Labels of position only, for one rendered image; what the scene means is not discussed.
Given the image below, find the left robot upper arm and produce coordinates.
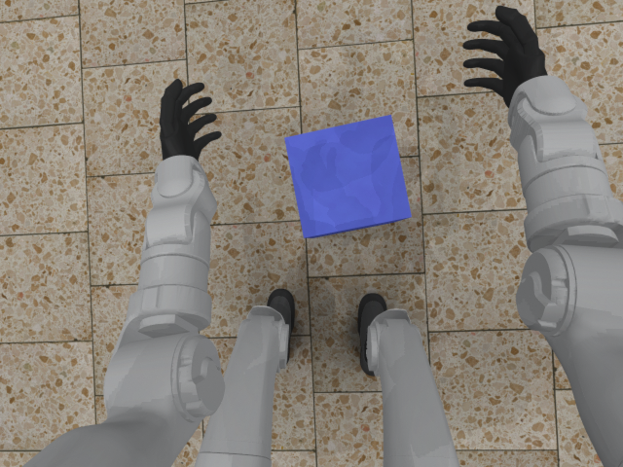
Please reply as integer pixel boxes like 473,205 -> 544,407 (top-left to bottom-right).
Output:
22,332 -> 225,467

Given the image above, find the right robot upper arm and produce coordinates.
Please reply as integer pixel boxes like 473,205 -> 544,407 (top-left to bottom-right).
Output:
516,244 -> 623,467

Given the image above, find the right robot forearm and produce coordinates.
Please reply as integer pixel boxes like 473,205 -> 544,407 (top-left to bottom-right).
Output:
508,75 -> 623,253

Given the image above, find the robot left hand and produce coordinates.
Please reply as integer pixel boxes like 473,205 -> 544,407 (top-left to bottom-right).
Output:
160,79 -> 222,161

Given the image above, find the carton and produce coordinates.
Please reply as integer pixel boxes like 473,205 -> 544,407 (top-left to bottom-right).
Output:
284,115 -> 412,238

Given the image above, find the robot right hand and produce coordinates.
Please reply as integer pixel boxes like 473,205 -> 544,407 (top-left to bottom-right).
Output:
462,6 -> 548,108

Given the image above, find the left robot forearm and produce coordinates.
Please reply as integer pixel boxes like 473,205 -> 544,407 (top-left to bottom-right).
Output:
103,155 -> 217,411

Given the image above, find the robot right foot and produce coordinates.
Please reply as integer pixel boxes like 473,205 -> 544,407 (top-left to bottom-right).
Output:
358,293 -> 387,377

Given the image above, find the left robot shin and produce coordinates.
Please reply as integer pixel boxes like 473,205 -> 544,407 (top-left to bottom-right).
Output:
238,305 -> 285,332

